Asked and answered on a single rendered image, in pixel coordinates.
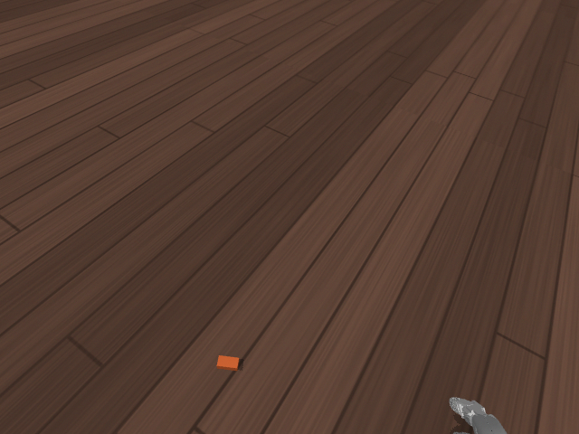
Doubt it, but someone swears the right robot hand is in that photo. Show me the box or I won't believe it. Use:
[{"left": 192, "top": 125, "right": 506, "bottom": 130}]
[{"left": 449, "top": 397, "right": 507, "bottom": 434}]

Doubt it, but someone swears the small box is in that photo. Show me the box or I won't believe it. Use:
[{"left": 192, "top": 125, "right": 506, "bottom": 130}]
[{"left": 216, "top": 355, "right": 240, "bottom": 371}]

